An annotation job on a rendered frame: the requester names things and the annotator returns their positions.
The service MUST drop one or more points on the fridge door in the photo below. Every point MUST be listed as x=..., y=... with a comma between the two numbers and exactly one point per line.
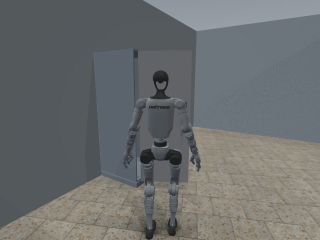
x=178, y=66

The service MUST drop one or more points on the robot right hand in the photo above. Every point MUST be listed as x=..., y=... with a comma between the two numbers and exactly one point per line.
x=197, y=159

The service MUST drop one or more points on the left robot shin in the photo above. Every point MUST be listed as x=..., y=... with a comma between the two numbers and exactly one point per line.
x=149, y=208

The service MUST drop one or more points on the robot left forearm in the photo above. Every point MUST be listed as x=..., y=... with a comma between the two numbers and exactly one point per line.
x=130, y=139

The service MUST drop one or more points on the robot right forearm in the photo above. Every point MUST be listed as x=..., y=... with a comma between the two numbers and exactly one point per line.
x=191, y=141

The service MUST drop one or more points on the right robot shin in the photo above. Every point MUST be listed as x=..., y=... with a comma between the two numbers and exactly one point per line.
x=173, y=205

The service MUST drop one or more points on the robot right upper arm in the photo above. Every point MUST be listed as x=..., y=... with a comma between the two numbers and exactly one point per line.
x=183, y=114

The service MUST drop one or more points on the robot shin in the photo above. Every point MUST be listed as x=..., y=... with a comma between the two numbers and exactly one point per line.
x=149, y=208
x=173, y=205

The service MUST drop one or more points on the robot left hand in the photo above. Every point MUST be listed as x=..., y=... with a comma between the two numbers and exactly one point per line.
x=128, y=156

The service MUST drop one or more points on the robot left upper arm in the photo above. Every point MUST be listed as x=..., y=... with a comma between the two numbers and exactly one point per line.
x=137, y=114

